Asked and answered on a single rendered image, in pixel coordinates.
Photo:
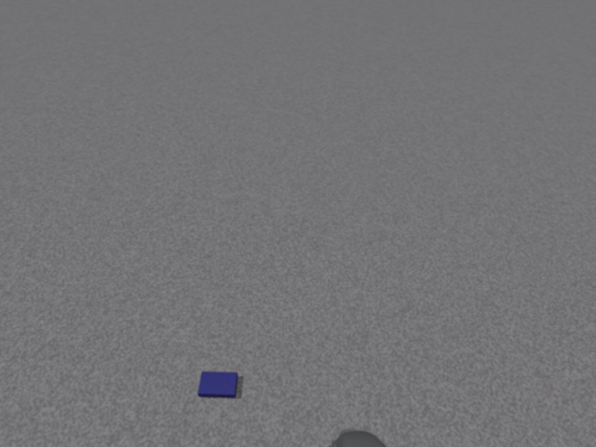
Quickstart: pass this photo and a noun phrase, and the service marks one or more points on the small box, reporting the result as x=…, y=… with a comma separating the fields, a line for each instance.
x=218, y=385

